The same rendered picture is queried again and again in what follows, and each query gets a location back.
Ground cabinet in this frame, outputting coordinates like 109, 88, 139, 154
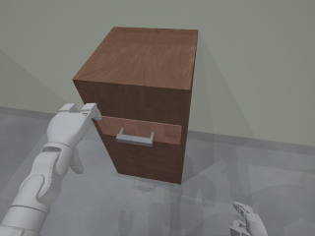
72, 27, 199, 185

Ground left robot hand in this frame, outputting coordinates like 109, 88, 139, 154
46, 103, 102, 174

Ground right robot hand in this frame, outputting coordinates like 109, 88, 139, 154
229, 202, 268, 236

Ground handle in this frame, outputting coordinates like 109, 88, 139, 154
116, 128, 155, 147

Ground robot left forearm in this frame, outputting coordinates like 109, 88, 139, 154
0, 143, 74, 236

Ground drawer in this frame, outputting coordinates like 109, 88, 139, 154
97, 116, 182, 145

